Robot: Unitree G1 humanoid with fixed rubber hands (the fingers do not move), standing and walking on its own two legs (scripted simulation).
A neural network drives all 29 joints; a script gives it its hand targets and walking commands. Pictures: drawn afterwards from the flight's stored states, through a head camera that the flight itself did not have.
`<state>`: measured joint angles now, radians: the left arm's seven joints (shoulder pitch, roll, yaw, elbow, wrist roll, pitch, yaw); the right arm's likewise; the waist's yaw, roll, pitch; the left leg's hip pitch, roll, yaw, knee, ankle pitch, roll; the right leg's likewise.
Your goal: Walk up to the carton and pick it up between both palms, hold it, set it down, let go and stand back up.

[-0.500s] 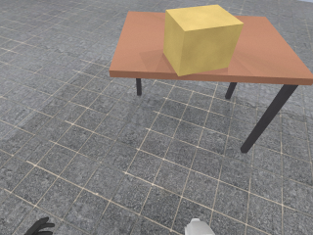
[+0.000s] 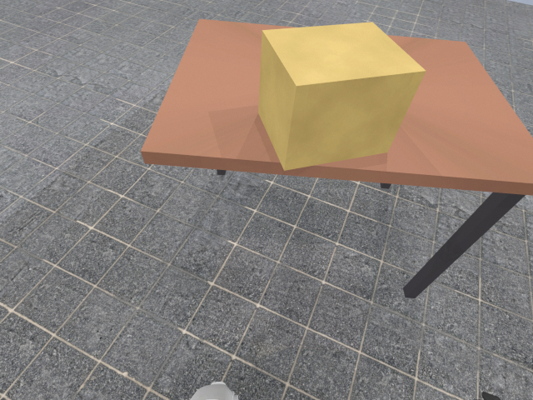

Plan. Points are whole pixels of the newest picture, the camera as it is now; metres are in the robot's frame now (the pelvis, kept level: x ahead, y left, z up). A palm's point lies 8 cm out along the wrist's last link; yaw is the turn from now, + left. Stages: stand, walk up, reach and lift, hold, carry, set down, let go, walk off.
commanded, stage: walk up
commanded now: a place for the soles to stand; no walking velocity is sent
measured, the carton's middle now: (328, 95) +0.70 -0.06 +0.07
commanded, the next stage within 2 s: none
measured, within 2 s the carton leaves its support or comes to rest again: neither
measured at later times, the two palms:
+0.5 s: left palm (135, 339) +0.21 +0.24 -0.08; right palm out of the picture +0.13 -0.39 -0.12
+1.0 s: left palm (121, 380) +0.15 +0.25 -0.10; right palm (524, 379) +0.20 -0.38 -0.09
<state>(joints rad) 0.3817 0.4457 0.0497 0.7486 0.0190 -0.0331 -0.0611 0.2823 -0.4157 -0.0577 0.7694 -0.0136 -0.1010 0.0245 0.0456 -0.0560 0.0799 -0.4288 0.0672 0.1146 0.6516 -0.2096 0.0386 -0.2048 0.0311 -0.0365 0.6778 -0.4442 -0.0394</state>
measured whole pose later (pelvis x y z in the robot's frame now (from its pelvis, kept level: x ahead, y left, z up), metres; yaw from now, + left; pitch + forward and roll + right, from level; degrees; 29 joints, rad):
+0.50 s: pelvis +0.09 -0.07 +0.00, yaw -2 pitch -2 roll +1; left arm 0.17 0.39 0.04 0.85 0.01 -0.03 -0.01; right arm 0.28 -0.42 -0.03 0.84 0.01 -0.01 -0.02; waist -0.01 0.05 0.12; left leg -0.37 0.08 0.02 0.90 -0.53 0.01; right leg -0.40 -0.03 -0.04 0.70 -0.26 -0.02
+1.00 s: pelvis +0.12 -0.07 +0.01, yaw +4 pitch -2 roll +0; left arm 0.20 0.39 0.01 1.00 0.01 -0.04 0.00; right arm 0.20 -0.41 -0.03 1.01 -0.01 0.00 0.02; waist 0.01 0.00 0.04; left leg -0.24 0.03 -0.01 0.61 -0.34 -0.02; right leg -0.29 -0.04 -0.10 0.58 -0.24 -0.01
